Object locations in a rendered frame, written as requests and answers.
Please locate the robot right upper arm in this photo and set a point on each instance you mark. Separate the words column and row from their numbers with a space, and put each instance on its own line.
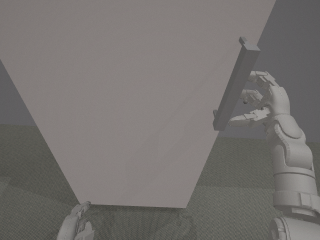
column 284, row 228

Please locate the fridge door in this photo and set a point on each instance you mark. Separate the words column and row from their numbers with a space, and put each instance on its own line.
column 123, row 91

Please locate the robot left hand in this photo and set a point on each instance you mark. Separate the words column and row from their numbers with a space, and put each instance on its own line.
column 71, row 228

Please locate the robot right hand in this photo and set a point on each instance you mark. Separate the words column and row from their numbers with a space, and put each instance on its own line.
column 275, row 102

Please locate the robot right forearm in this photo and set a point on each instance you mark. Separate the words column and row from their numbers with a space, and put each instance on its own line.
column 293, row 170

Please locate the handle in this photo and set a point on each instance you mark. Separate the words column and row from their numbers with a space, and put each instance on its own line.
column 242, row 69

